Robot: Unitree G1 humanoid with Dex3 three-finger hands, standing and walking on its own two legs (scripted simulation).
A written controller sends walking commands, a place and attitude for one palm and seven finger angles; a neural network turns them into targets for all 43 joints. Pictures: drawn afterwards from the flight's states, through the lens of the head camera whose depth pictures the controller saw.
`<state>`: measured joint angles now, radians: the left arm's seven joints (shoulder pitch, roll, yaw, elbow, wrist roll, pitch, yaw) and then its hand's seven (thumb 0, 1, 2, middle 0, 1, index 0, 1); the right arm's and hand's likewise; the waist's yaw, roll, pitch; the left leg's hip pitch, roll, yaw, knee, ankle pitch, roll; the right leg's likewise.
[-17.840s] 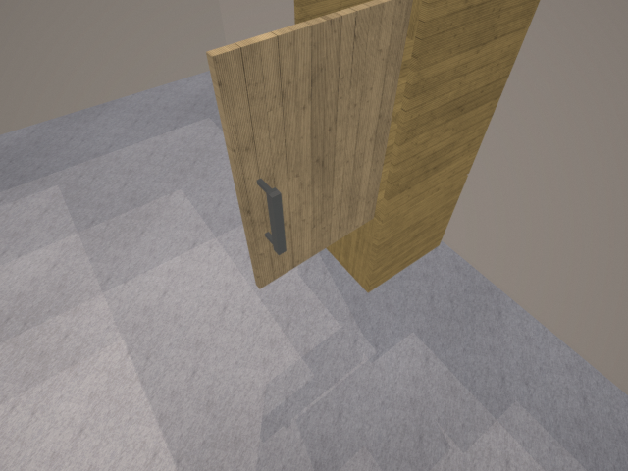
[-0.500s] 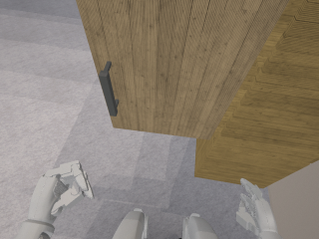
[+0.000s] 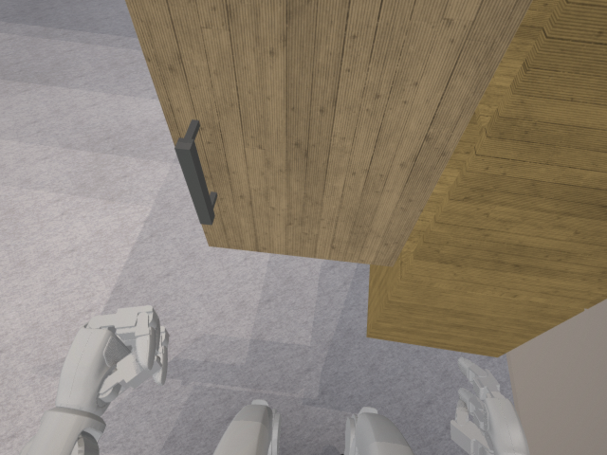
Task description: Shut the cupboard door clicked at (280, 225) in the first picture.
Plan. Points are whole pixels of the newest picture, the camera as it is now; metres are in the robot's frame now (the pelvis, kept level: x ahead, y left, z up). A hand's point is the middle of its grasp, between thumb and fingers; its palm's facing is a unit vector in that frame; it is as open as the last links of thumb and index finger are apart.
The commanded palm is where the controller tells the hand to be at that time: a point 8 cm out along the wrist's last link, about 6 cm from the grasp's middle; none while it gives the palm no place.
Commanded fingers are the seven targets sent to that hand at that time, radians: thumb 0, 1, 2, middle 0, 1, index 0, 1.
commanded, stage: raise the hand and make a fist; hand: left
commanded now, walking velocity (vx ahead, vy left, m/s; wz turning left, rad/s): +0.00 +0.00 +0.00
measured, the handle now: (201, 176) +0.49 +0.20 +0.03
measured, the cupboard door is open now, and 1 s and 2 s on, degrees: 92 92 92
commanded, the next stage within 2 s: bring the fist close to the handle in 0.22 s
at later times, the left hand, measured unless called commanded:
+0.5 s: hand (169, 349) +0.23 +0.17 +0.04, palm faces -0.06 -1.00 -0.03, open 3.1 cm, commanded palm +0.23 +0.23 +0.04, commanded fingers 0.00 0.90 0.90 -1.30 -1.50 -1.30 -1.50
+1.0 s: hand (205, 272) +0.33 +0.15 +0.04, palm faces -0.07 -1.00 -0.03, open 3.1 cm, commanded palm +0.32 +0.21 +0.04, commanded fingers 0.00 0.90 0.90 -1.30 -1.50 -1.30 -1.50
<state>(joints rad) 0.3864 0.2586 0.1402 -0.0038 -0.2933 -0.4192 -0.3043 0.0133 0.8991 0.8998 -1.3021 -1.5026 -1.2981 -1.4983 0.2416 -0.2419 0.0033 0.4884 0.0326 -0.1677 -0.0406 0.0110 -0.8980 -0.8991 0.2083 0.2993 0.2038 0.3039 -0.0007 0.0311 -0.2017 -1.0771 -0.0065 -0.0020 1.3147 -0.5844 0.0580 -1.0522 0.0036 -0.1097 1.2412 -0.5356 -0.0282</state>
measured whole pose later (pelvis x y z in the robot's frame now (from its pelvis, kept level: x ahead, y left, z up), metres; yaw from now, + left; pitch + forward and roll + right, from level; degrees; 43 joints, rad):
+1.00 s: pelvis +0.00 +0.00 +0.01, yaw +0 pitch +21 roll -3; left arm -0.07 0.24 0.11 0.35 -0.21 -0.41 -0.18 0.01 0.90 0.90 -1.30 -1.50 -1.30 -1.50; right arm 0.25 -0.26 0.01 0.56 0.03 -0.09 -0.03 0.01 -0.90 -0.90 0.21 0.30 0.20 0.30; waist -0.04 0.03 -0.20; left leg -1.07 -0.01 0.02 1.27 -0.56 0.06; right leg -1.06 0.00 -0.09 1.21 -0.52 -0.03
